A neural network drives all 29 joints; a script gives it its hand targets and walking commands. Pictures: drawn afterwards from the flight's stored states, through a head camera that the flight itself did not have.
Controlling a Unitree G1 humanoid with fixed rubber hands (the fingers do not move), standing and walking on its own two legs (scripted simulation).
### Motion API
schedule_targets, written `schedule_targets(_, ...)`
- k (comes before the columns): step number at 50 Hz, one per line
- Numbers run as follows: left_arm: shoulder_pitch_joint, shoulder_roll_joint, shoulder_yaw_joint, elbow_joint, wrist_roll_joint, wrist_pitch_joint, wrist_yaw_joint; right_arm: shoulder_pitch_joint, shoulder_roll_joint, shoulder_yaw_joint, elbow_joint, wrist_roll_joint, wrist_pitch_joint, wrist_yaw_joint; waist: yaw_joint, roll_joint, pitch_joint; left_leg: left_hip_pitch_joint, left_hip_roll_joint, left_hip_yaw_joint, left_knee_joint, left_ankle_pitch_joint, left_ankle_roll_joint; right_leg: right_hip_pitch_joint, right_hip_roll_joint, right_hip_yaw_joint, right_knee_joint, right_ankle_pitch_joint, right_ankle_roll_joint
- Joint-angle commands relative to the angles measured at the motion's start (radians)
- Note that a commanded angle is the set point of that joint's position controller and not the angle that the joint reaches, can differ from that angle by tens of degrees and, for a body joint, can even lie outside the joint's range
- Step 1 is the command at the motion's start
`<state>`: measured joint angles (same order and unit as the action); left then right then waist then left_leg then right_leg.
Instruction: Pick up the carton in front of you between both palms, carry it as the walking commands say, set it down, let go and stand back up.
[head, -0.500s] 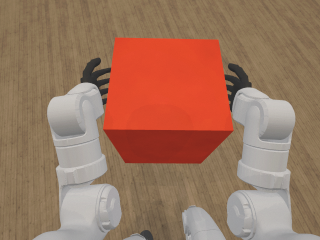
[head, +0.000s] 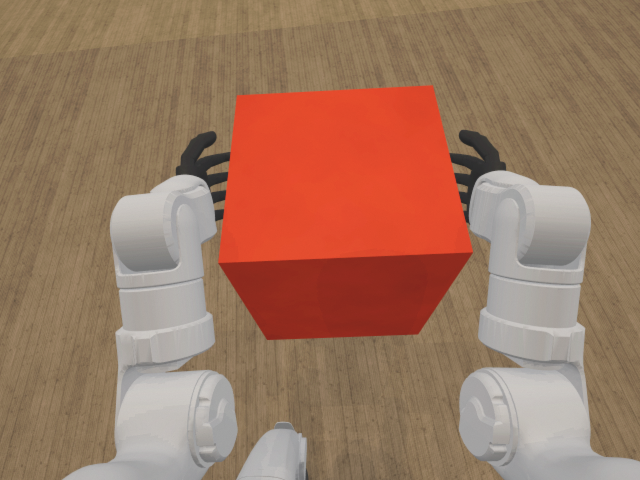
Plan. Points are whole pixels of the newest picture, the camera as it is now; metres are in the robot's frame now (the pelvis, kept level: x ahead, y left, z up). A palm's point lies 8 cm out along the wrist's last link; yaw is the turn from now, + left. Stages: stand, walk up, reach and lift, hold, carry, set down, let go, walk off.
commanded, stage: carry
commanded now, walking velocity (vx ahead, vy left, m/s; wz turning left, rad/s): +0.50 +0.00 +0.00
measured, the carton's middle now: (338, 229) +0.40 +0.03 +0.08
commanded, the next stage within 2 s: none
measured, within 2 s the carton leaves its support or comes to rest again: neither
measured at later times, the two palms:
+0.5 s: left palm (257, 20) +0.71 +0.16 +0.18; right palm (467, 27) +0.68 -0.14 +0.18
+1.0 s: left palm out of the picture +0.99 +0.19 +0.20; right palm out of the picture +0.99 -0.11 +0.20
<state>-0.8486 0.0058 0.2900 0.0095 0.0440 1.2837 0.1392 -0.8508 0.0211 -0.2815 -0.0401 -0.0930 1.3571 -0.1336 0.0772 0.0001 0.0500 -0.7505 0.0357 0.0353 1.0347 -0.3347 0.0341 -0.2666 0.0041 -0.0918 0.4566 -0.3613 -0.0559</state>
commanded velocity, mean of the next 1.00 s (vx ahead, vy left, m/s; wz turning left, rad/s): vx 0.50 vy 0.00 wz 0.00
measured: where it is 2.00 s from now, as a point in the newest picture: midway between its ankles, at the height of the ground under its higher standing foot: (351, 191)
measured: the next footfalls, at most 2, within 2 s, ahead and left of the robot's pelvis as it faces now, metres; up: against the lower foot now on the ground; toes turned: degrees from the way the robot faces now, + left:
left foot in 0.14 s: +0.27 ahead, +0.11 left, +0.02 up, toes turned +5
right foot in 0.56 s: +0.52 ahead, -0.09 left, +0.04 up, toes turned -6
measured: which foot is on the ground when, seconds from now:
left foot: up 0.00-0.12, down 0.14-0.58, up 0.60-0.96, down 0.98-1.00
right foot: down 0.00-0.14, up 0.16-0.54, down 0.56-1.00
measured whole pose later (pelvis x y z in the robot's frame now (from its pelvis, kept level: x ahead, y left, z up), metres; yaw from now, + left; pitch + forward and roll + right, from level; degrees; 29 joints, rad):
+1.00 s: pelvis +0.61 +0.03 +0.02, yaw -1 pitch +5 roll +1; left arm -0.88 0.04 0.28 0.13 0.05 1.30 0.14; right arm -0.89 0.00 -0.28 0.11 -0.08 1.35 -0.13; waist 0.02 -0.03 -0.04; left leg -0.58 0.00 0.13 0.64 -0.22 0.08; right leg -0.23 -0.06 -0.07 0.70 -0.52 0.00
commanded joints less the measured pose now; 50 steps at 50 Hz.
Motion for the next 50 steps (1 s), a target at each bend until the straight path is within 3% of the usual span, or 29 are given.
schedule_targets(1, -0.760, -1.037, -0.663, -0.066, -0.485, 0.039, -0.268, -0.703, 0.922, 0.620, -0.015, 0.354, -0.043, 0.154, -0.001, -0.140, -0.518, 0.034, -0.022, 0.062, -0.212, 0.100, 0.001, 0.404, -0.212, 0.165, -0.043, 0.632, -0.143)
schedule_targets(3, -0.737, -1.021, -0.649, -0.009, -0.465, 0.044, -0.270, -0.697, 0.917, 0.619, 0.023, 0.358, -0.034, 0.164, -0.009, -0.159, -0.494, 0.136, -0.054, 0.117, -0.335, 0.133, 0.019, 0.373, -0.200, 0.112, -0.016, 0.717, -0.113)
schedule_targets(4, -0.728, -1.016, -0.639, 0.021, -0.455, 0.046, -0.270, -0.699, 0.920, 0.616, 0.045, 0.364, -0.031, 0.171, -0.025, -0.170, -0.495, 0.214, -0.082, 0.145, -0.392, 0.134, 0.033, 0.359, -0.195, 0.081, 0.035, 0.838, -0.092)
schedule_targets(5, -0.720, -1.015, -0.629, 0.050, -0.448, 0.047, -0.270, -0.699, 0.928, 0.611, 0.072, 0.370, -0.029, 0.179, -0.061, -0.160, -0.526, 0.354, -0.116, 0.179, -0.479, 0.174, 0.049, 0.331, -0.178, 0.031, 0.144, 0.955, -0.057)
schedule_targets(6, -0.718, -1.019, -0.621, 0.074, -0.439, 0.047, -0.270, -0.693, 0.937, 0.604, 0.100, 0.379, -0.030, 0.188, -0.113, -0.128, -0.591, 0.587, -0.113, 0.186, -0.534, 0.222, 0.063, 0.235, -0.152, -0.008, 0.291, 0.902, -0.017)
schedule_targets(7, -0.718, -1.019, -0.615, 0.096, -0.429, 0.045, -0.270, -0.688, 0.950, 0.592, 0.115, 0.390, -0.033, 0.200, -0.158, -0.038, -0.655, 0.848, 0.051, -0.050, -0.524, 0.110, 0.092, 0.015, -0.132, 0.024, 0.472, 0.566, 0.010)
schedule_targets(8, -0.716, -1.047, -0.605, 0.122, -0.419, 0.048, -0.270, -0.712, 0.932, 0.580, 0.137, 0.393, -0.040, 0.206, -0.143, 0.266, -0.738, 1.087, 0.344, -0.569, -0.586, 0.240, 0.257, -0.312, 0.029, 0.049, 0.736, -0.032, 0.051)
schedule_targets(9, -0.748, -1.044, -0.599, 0.113, -0.413, 0.045, -0.267, -0.712, 0.979, 0.583, 0.144, 0.409, -0.043, 0.213, -0.165, 0.288, -0.704, 1.105, 0.333, -0.695, -0.620, 0.286, 0.314, -0.462, 0.057, 0.126, 0.930, -0.160, 0.036)
schedule_targets(11, -0.793, -1.069, -0.592, 0.072, -0.406, 0.036, -0.253, -0.811, 1.045, 0.611, 0.048, 0.474, -0.051, 0.227, -0.164, 0.102, -0.606, 1.019, 0.274, -0.482, -0.557, 0.448, 0.263, -0.568, -0.009, 0.137, 0.985, -0.107, 0.012)
schedule_targets(12, -0.793, -1.074, -0.586, 0.052, -0.399, 0.033, -0.242, -0.866, 1.076, 0.631, -0.002, 0.508, -0.055, 0.232, -0.153, 0.061, -0.582, 0.962, 0.251, -0.411, -0.567, 0.447, 0.226, -0.560, -0.034, 0.137, 0.930, -0.064, 0.013)
schedule_targets(14, -0.777, -1.065, -0.578, 0.014, -0.383, 0.030, -0.217, -0.925, 1.099, 0.650, -0.078, 0.550, -0.058, 0.233, -0.133, 0.068, -0.594, 0.911, 0.226, -0.338, -0.595, 0.375, 0.196, -0.515, -0.047, 0.126, 0.842, -0.033, 0.020)
schedule_targets(18, -0.728, -1.025, -0.584, -0.034, -0.350, 0.034, -0.183, -0.892, 1.059, 0.652, -0.137, 0.557, -0.047, 0.228, -0.145, 0.108, -0.598, 0.936, 0.218, -0.254, -0.605, 0.413, 0.224, -0.565, -0.053, 0.076, 0.682, -0.036, 0.041)
schedule_targets(21, -0.697, -0.990, -0.597, -0.021, -0.330, 0.046, -0.178, -0.838, 1.014, 0.650, -0.109, 0.535, -0.034, 0.227, -0.155, 0.134, -0.565, 0.903, 0.187, -0.164, -0.604, 0.504, 0.207, -0.512, -0.051, 0.036, 0.473, 0.060, 0.048)
schedule_targets(24, -0.667, -0.982, -0.605, 0.039, -0.328, 0.055, -0.193, -0.787, 0.992, 0.644, -0.034, 0.504, -0.026, 0.234, -0.152, 0.154, -0.528, 0.871, 0.156, -0.076, -0.573, 0.645, 0.164, -0.391, -0.004, -0.038, 0.271, 0.131, 0.029)
schedule_targets(26, -0.662, -0.993, -0.600, 0.093, -0.336, 0.056, -0.210, -0.768, 0.991, 0.634, 0.024, 0.480, -0.027, 0.238, -0.117, 0.161, -0.530, 0.835, 0.141, -0.015, -0.478, 0.822, 0.117, -0.229, 0.054, -0.097, 0.134, 0.154, 0.002)
schedule_targets(27, -0.661, -1.006, -0.596, 0.125, -0.340, 0.054, -0.219, -0.756, 0.995, 0.627, 0.056, 0.472, -0.028, 0.240, -0.072, 0.134, -0.576, 0.772, 0.120, 0.043, -0.344, 0.873, 0.077, -0.027, 0.077, -0.127, 0.041, 0.229, -0.015)
schedule_targets(28, -0.642, -1.017, -0.588, 0.157, -0.349, 0.050, -0.230, -0.755, 0.998, 0.622, 0.081, 0.463, -0.032, 0.241, -0.020, 0.098, -0.641, 0.616, 0.100, 0.061, -0.201, 0.708, 0.040, 0.231, 0.011, -0.060, 0.046, 0.214, -0.037)
schedule_targets(29, -0.639, -1.014, -0.576, 0.175, -0.353, 0.042, -0.239, -0.754, 1.012, 0.612, 0.101, 0.455, -0.034, 0.244, -0.009, -0.086, -0.711, 0.352, 0.022, 0.055, 0.014, 0.326, -0.002, 0.461, -0.242, 0.360, 0.017, 0.152, -0.121)
schedule_targets(30, -0.659, -1.024, -0.566, 0.192, -0.360, 0.029, -0.244, -0.782, 1.022, 0.601, 0.103, 0.454, -0.035, 0.245, 0.021, -0.335, -0.706, 0.068, -0.140, 0.013, 0.268, -0.159, -0.026, 0.602, -0.363, 0.720, -0.062, 0.375, -0.257)
schedule_targets(31, -0.679, -1.051, -0.573, 0.156, -0.388, 0.026, -0.250, -0.806, 1.035, 0.604, 0.101, 0.451, -0.042, 0.240, 0.003, -0.261, -0.673, -0.043, -0.070, -0.075, 0.408, -0.183, 0.005, 0.625, -0.364, 0.662, -0.008, 0.444, -0.265)
schedule_targets(32, -0.725, -1.089, -0.595, 0.106, -0.423, 0.019, -0.257, -0.816, 1.037, 0.597, 0.081, 0.445, -0.049, 0.231, 0.015, -0.148, -0.638, -0.086, -0.052, -0.075, 0.434, -0.159, 0.013, 0.575, -0.327, 0.570, 0.023, 0.517, -0.246)
schedule_targets(33, -0.785, -1.116, -0.618, 0.046, -0.455, 0.013, -0.260, -0.820, 1.042, 0.590, 0.065, 0.441, -0.054, 0.221, 0.004, -0.056, -0.602, -0.103, -0.025, -0.078, 0.388, -0.115, 0.018, 0.519, -0.308, 0.490, 0.020, 0.507, -0.209)
schedule_targets(36, -0.871, -1.145, -0.647, -0.065, -0.515, 0.008, -0.259, -0.797, 1.035, 0.582, 0.023, 0.423, -0.059, 0.187, -0.018, -0.075, -0.602, -0.061, -0.002, -0.061, 0.263, -0.067, 0.017, 0.442, -0.276, 0.395, -0.024, 0.391, -0.162)
schedule_targets(41, -0.834, -1.082, -0.653, -0.114, -0.510, 0.027, -0.248, -0.746, 0.966, 0.588, -0.018, 0.384, -0.051, 0.155, -0.004, -0.112, -0.570, -0.050, 0.018, -0.004, -0.023, -0.035, -0.006, 0.406, -0.264, 0.271, -0.054, 0.426, -0.181)
schedule_targets(46, -0.751, -1.032, -0.638, 0.011, -0.460, 0.045, -0.257, -0.702, 0.932, 0.591, 0.068, 0.371, -0.031, 0.171, -0.013, -0.163, -0.518, 0.190, -0.065, 0.128, -0.356, 0.082, 0.019, 0.318, -0.209, 0.117, 0.011, 0.629, -0.105)
schedule_targets(47, -0.741, -1.030, -0.629, 0.044, -0.453, 0.045, -0.259, -0.701, 0.939, 0.589, 0.097, 0.375, -0.029, 0.179, -0.037, -0.155, -0.530, 0.298, -0.099, 0.163, -0.434, 0.106, 0.034, 0.291, -0.196, 0.075, 0.086, 0.741, -0.079)
schedule_targets(48, -0.734, -1.033, -0.621, 0.075, -0.448, 0.045, -0.261, -0.689, 0.946, 0.582, 0.133, 0.378, -0.031, 0.188, -0.084, -0.124, -0.578, 0.499, -0.122, 0.192, -0.521, 0.160, 0.050, 0.232, -0.163, 0.017, 0.220, 0.809, -0.038)
schedule_targets(49, -0.734, -1.033, -0.613, 0.103, -0.439, 0.043, -0.262, -0.671, 0.955, 0.570, 0.163, 0.383, -0.035, 0.197, -0.136, -0.069, -0.640, 0.761, -0.032, 0.074, -0.514, 0.137, 0.073, 0.060, -0.144, 0.007, 0.370, 0.631, 0.004)
schedule_targets(50, -0.729, -1.054, -0.603, 0.132, -0.434, 0.043, -0.266, -0.676, 0.936, 0.552, 0.178, 0.380, -0.041, 0.204, -0.148, 0.184, -0.751, 1.027, 0.280, -0.429, -0.545, 0.117, 0.204, -0.232, -0.050, 0.021, 0.645, 0.228, 0.061)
